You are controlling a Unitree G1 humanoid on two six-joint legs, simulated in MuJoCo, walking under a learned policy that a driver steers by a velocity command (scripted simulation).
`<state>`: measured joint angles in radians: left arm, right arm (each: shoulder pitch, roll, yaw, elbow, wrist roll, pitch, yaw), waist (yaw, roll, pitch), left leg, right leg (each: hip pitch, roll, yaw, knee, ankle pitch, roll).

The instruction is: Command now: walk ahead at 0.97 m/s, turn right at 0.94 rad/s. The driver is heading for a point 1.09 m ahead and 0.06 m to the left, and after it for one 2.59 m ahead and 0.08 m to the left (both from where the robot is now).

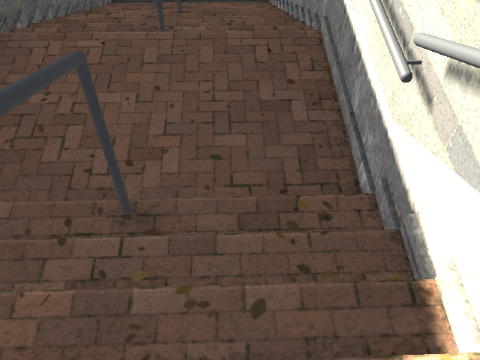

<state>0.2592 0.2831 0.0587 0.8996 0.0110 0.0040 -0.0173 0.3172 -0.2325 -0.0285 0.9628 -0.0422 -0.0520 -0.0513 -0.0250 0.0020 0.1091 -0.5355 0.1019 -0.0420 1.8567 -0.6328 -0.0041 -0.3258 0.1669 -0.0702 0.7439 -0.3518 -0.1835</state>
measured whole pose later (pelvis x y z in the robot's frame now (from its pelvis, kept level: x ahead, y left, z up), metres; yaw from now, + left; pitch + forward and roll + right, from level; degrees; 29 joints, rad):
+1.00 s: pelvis +0.74 -0.11 -0.33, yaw -4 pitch +0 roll -2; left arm 0.41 0.24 0.07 1.02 0.02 -0.11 0.01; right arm 0.28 -0.29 -0.09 0.91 -0.06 0.00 0.00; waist -0.01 0.04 0.02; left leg -0.69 0.08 -0.04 1.25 -0.15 0.09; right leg -0.20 0.01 -0.16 0.76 -0.55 -0.03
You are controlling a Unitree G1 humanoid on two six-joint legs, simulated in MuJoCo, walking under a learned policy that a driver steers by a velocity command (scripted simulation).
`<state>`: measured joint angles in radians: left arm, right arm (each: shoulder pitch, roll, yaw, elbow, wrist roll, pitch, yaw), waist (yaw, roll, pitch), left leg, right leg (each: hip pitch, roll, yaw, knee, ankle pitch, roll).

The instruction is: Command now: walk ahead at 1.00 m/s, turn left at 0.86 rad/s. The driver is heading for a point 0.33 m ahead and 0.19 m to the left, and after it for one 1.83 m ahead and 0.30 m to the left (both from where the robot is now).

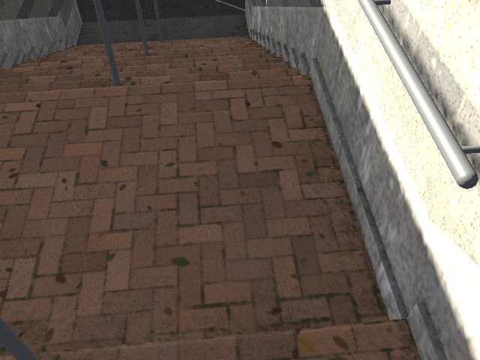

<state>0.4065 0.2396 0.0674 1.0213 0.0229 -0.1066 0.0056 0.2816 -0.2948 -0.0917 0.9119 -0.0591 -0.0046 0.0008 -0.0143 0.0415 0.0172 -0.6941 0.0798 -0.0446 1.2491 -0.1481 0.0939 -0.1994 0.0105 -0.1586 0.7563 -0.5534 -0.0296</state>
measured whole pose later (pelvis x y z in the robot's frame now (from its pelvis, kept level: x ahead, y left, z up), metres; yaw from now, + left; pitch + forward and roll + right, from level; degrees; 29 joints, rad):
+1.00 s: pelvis +0.78 +0.18 -0.39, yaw +25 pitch +2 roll -1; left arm 0.69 0.16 0.02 1.03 0.03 -0.07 0.00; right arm -0.14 -0.20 -0.01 0.73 -0.02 -0.07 0.04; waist 0.23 0.04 -0.02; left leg -0.52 0.02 -0.04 0.43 0.35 0.03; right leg 0.05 0.15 0.19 0.84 -0.85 -0.13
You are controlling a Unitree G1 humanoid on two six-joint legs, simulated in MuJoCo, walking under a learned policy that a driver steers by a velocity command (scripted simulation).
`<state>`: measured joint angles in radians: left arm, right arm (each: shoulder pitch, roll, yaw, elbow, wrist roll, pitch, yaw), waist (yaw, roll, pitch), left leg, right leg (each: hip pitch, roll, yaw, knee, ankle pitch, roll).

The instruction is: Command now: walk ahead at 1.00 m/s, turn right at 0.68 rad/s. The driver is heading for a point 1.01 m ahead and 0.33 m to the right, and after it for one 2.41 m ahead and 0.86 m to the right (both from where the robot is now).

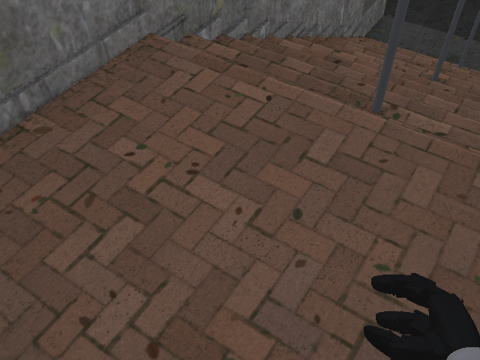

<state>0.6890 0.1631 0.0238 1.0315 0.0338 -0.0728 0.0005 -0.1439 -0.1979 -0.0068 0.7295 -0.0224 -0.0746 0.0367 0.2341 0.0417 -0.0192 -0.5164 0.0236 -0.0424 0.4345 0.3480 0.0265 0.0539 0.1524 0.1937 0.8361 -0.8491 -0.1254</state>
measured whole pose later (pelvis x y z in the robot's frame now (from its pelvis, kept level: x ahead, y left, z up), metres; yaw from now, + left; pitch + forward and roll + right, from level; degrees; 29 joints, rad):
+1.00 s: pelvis +0.86 -0.22 -0.07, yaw -51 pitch +1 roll +2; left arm 0.17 0.37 0.06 0.67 0.04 -0.03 -0.05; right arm 0.36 -0.30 -0.05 0.77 -0.05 -0.08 0.00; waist -0.04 -0.05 0.01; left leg -0.21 0.02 0.07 0.47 -0.27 -0.02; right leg -0.57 0.04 0.05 1.29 -0.30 -0.12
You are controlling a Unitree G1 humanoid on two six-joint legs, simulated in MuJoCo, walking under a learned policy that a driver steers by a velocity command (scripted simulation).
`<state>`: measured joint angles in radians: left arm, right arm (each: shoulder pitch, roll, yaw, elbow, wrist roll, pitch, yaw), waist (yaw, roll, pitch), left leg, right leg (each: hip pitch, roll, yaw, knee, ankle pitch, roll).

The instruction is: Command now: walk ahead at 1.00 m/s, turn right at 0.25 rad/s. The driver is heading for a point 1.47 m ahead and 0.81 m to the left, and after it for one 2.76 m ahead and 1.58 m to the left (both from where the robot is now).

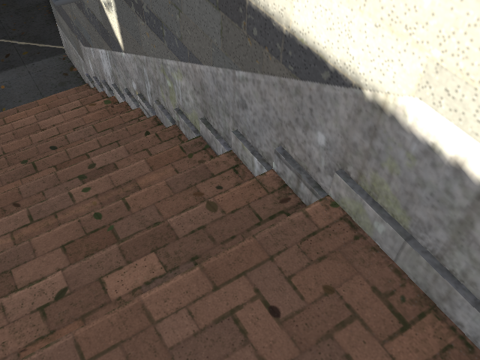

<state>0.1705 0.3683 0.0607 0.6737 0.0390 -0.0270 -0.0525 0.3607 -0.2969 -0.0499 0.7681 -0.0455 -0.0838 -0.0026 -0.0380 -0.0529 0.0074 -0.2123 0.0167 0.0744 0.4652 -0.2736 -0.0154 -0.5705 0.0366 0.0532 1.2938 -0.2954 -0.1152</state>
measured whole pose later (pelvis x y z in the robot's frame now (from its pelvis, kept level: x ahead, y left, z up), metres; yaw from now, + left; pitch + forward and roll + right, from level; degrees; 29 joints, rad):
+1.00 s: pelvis +0.86 +0.17 -0.10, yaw +44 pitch -1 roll +0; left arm 0.10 0.26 -0.01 0.63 0.02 -0.08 0.00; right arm 0.50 -0.30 -0.06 0.82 -0.01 -0.01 -0.02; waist -0.07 -0.03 -0.01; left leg -0.19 -0.18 -0.20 1.19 -0.73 0.12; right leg -0.38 0.00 0.04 0.50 0.46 0.00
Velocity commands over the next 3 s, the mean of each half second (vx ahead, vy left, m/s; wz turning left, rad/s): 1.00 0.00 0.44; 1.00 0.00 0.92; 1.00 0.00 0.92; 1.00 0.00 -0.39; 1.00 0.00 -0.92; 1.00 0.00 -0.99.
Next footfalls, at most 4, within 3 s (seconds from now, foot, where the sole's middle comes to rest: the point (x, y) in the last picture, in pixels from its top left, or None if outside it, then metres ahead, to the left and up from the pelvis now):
0.24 right None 0.40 -0.10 -0.77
0.64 left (180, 298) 0.68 0.16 -0.77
1.02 right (196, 235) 1.01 0.13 -0.94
1.44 left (106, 232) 1.14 0.51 -1.10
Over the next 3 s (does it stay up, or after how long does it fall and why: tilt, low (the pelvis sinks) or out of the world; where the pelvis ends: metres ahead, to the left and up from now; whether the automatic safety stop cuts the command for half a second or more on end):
stays up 1.95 1.30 -0.89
